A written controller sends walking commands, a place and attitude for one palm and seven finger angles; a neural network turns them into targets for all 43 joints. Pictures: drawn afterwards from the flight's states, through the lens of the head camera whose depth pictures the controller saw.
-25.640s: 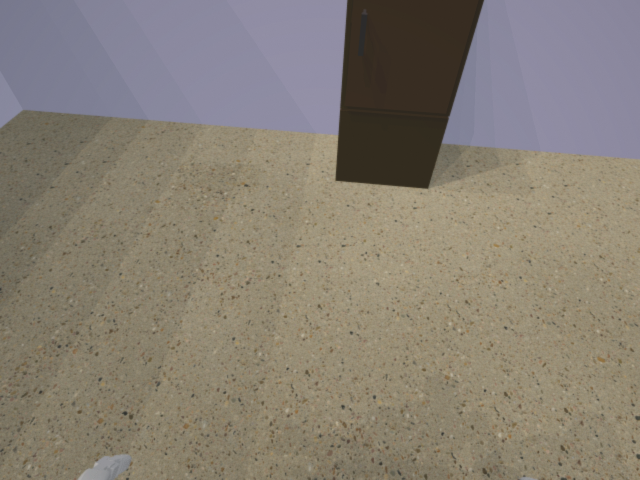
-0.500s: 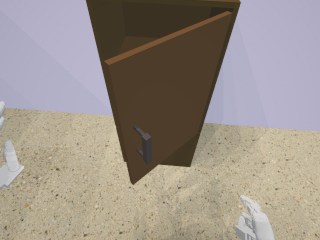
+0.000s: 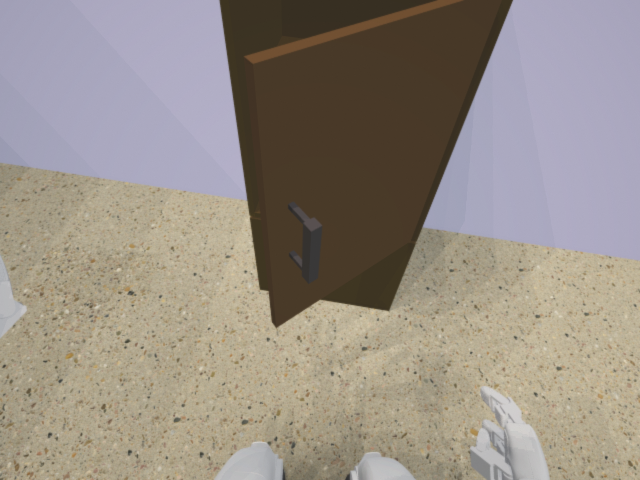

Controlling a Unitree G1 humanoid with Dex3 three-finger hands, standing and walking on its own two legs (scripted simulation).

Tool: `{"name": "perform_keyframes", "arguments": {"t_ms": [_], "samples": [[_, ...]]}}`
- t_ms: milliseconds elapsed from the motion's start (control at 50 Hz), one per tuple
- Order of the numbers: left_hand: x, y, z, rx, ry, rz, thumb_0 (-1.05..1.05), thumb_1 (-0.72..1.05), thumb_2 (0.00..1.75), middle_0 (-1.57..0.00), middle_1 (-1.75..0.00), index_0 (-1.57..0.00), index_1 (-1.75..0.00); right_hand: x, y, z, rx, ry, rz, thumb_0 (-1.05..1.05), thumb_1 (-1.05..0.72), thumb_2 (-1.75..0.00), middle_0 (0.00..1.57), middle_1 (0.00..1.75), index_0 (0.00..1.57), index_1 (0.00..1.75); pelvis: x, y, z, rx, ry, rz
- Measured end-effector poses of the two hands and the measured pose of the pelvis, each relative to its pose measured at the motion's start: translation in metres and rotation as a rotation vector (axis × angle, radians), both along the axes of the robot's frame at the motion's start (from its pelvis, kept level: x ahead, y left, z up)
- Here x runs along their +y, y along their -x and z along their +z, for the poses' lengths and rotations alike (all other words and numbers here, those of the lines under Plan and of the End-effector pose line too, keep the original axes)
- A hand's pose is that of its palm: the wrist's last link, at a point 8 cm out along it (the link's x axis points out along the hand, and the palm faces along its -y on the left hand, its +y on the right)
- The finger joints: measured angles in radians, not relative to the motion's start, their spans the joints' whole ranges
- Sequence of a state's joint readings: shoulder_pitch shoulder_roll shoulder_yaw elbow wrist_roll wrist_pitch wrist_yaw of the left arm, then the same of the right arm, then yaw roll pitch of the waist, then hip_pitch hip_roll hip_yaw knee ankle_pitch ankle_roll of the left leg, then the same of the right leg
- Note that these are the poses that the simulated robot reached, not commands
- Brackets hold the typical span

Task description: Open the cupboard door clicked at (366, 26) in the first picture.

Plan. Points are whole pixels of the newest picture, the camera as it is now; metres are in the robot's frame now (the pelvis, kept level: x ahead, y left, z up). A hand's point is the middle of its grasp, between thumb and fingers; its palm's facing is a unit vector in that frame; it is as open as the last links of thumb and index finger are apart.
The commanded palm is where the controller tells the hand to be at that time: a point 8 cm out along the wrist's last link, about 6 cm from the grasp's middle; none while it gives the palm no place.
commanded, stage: step back with the hand held close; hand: left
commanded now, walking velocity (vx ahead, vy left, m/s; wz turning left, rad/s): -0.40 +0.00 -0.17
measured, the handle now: (303, 244) +0.45 +0.05 -0.01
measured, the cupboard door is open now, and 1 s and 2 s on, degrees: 46 46 46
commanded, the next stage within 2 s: stop stepping back and stand still in 0.46 s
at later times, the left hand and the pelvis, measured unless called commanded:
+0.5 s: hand out of the picture +0.13 +0.24 +0.20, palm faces +0.38 -0.84 -0.39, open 7.5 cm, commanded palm +0.07 +0.28 +0.21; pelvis -0.11 +0.00 +0.02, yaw -7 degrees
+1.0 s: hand out of the picture +0.05 +0.18 +0.20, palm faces +0.17 -0.82 -0.54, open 7.4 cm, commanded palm +0.02 +0.23 +0.21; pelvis -0.18 -0.03 +0.03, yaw -14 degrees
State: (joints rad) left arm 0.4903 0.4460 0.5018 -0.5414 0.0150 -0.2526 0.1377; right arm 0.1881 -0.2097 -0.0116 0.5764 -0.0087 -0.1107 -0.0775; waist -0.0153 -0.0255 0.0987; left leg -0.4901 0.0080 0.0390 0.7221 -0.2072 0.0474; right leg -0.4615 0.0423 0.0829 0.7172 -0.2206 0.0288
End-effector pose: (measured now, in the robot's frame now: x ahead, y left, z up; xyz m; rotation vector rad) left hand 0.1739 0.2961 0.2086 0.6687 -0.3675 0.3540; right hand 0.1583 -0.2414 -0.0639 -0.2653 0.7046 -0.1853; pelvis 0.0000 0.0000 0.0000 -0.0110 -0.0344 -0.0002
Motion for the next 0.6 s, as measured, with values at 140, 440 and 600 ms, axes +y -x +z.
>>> {"name": "perform_keyframes", "arguments": {"t_ms": [140,440,600], "samples": [[-0.002,0.035,0.000,-0.008,0.059,-0.003,0.01,0.88,0.90,-0.22,-0.31,-0.21,-0.30,0.003,0.010,0.005,0.019,0.011,0.042,0.01,-0.90,-0.90,0.21,0.30,0.21,0.30,0.002,0.023,0.005,0.007,-0.012,0.003],[0.010,0.082,0.010,-0.014,0.155,-0.008,0.01,0.88,0.90,-0.21,-0.31,-0.21,-0.30,0.036,0.078,0.025,-0.024,-0.049,0.037,0.01,-0.90,-0.90,0.21,0.30,0.21,0.30,0.006,0.088,0.025,0.086,0.058,-0.089],[-0.049,0.089,0.005,0.010,0.112,-0.218,0.01,0.88,0.90,-0.21,-0.31,-0.21,-0.30,0.001,0.144,0.010,-0.003,-0.058,-0.038,0.01,-0.90,-0.90,0.21,0.30,0.21,0.30,-0.009,0.141,0.017,0.094,-0.009,-0.209]]}}
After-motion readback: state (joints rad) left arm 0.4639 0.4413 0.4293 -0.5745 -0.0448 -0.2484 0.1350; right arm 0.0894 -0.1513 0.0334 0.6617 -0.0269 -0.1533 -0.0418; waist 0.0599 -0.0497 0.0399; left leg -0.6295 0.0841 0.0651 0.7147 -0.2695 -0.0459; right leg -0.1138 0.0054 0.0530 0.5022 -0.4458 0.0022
